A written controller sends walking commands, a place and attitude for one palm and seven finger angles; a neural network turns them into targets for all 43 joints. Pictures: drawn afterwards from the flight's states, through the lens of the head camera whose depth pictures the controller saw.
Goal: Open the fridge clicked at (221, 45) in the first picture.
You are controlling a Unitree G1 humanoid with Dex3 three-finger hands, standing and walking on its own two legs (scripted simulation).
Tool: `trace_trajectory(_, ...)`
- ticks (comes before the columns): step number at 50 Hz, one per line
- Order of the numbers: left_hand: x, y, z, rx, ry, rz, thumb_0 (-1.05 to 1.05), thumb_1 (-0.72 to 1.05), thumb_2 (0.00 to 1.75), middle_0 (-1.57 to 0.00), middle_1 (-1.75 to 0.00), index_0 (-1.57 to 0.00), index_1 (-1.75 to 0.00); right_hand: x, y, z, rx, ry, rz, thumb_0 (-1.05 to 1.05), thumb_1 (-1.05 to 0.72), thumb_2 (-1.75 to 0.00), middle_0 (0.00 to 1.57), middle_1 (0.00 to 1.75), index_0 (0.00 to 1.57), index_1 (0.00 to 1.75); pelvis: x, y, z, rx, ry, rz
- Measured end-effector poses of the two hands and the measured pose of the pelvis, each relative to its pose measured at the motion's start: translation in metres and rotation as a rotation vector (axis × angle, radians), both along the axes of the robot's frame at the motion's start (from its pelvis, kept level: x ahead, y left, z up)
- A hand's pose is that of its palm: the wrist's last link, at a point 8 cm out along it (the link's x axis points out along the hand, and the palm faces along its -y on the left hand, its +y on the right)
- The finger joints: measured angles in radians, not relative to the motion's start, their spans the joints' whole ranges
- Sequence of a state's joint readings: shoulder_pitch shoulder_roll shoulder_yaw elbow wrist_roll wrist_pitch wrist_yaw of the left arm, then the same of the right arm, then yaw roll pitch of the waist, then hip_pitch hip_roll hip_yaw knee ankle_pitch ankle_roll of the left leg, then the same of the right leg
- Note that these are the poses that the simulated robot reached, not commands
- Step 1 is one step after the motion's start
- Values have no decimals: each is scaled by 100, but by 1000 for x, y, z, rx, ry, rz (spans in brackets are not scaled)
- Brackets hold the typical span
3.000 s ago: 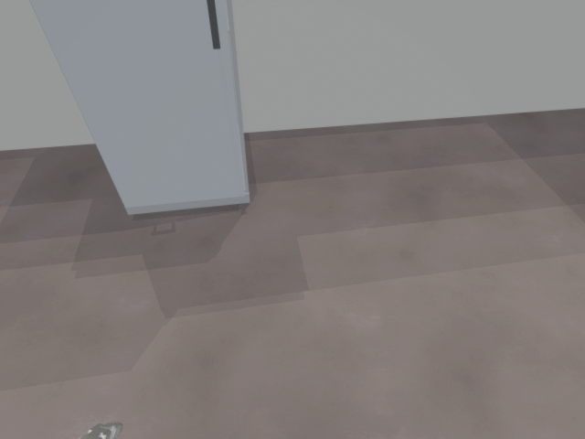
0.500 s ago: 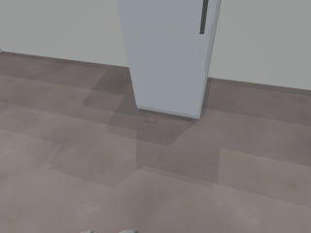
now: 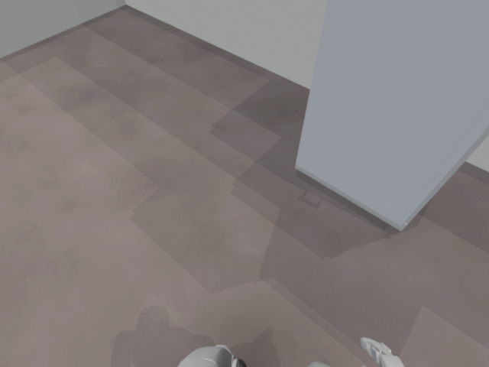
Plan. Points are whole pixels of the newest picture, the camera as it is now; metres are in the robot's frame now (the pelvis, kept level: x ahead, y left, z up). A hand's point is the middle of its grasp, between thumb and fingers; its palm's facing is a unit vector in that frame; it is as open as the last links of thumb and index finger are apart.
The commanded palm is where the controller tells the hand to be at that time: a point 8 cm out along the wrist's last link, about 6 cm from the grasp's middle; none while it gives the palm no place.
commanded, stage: walk to a spot facing it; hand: right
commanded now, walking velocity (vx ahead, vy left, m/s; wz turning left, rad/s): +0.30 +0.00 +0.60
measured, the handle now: out of the picture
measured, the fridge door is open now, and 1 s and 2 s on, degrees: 0 0 0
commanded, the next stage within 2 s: none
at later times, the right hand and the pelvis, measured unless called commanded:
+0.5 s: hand (409, 332) +0.23 -0.28 -0.16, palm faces -0.18 +0.96 -0.20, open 7.4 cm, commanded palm none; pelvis +0.17 -0.08 +0.02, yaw +18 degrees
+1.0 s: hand (317, 220) +0.44 -0.11 -0.13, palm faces -0.58 +0.77 -0.28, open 7.4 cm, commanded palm none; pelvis +0.21 -0.03 +0.01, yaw +36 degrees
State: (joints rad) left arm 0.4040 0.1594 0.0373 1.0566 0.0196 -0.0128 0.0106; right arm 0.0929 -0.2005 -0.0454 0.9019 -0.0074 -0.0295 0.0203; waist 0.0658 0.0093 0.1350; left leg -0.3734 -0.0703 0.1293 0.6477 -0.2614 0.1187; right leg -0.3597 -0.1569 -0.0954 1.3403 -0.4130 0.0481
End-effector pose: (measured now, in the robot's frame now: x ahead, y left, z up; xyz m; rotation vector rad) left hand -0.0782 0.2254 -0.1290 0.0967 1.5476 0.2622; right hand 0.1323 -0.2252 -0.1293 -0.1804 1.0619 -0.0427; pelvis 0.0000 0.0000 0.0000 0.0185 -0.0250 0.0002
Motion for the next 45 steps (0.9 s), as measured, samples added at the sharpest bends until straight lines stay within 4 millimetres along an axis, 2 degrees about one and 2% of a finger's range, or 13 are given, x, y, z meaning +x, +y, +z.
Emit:
trace_trajectory(2, 52, 1, 1, 7, -119, -11, 1, 91, 89, -21, -30, -20, -30, -5, -3, 2, -18, 60, 4, 1, -91, -90, 20, 30, 20, 30, 14, -2, 7, -2, 5, 26)
trace_trajectory(6, 152, -2, 11, 11, -337, -42, 1, 91, 89, -20, -30, -20, -30, -9, -26, 12, -67, 136, -17, 0, -93, -90, 20, 30, 21, 30, 41, -10, 15, -10, 23, 74)
trace_trajectory(10, 234, -12, 24, 12, -483, -87, 1, 91, 89, -20, -30, -20, -30, -6, -50, 18, -89, 184, -38, 0, -93, -90, 20, 30, 20, 30, 69, -23, 18, -14, 32, 114)
trace_trajectory(15, 312, -30, 39, 43, -578, -136, 1, 91, 89, -20, -30, -20, -30, 8, -80, 12, -87, 224, -76, 1, -92, -90, 20, 30, 20, 30, 109, -47, 15, -7, 32, 157)
trace_trajectory(17, 335, -37, 41, 72, -609, -141, 1, 91, 89, -20, -30, -20, -30, 18, -93, 3, -83, 248, -78, 1, -91, -90, 20, 30, 20, 30, 126, -58, 10, -4, 31, 183)
trace_trajectory(19, 345, -42, 46, 94, -623, -135, 1, 91, 89, -21, -30, -20, -30, 32, -101, -3, -80, 277, -59, 1, -91, -90, 20, 30, 20, 30, 138, -66, 8, -10, 23, 223)
trace_trajectory(21, 343, -45, 51, 111, -620, -100, 0, 91, 89, -21, -30, -20, -30, 52, -105, -3, -77, 297, -13, 1, -91, -90, 20, 30, 20, 30, 149, -71, 12, -1, 18, 261)
trace_trajectory(24, 325, -48, 54, 132, -568, -30, 0, 91, 89, -21, -30, -20, -30, 90, -104, 1, -65, 288, 58, 1, -91, -90, 20, 30, 20, 30, 163, -76, 19, 11, 15, 304)
trace_trajectory(30, 257, -54, 43, 141, -382, 145, 0, 91, 89, -21, -30, -20, -30, 175, -82, 9, -51, 206, 188, 1, -91, -90, 19, 30, 20, 30, 183, -79, 26, 17, 18, 381)
trace_trajectory(34, 203, -60, 32, 128, -256, 275, 1, 91, 89, -21, -30, -20, -30, 228, -52, 14, -56, 151, 287, 1, -91, -90, 19, 30, 20, 30, 191, -73, 25, 6, 18, 435)
trace_trajectory(39, 144, -66, 14, 91, -133, 427, 1, 91, 89, -21, -30, -20, -30, 286, 3, 21, -80, 72, 432, 1, -91, -90, 19, 30, 20, 30, 198, -57, 17, -15, 22, 505)
trace_trajectory(42, 118, -64, -4, 58, -85, 494, 1, 91, 89, -20, -30, -20, -30, 315, 39, 21, -97, -12, 510, 1, -91, -90, 19, 30, 20, 30, 201, -40, 3, -33, 27, 541)
trace_trajectory(45, 112, -58, -11, 52, -56, 529, 1, 91, 89, -20, -30, -20, -30, 326, 61, 26, -102, -55, 546, 1, -91, -90, 20, 30, 20, 30, 202, -34, 1, -22, 20, 567)
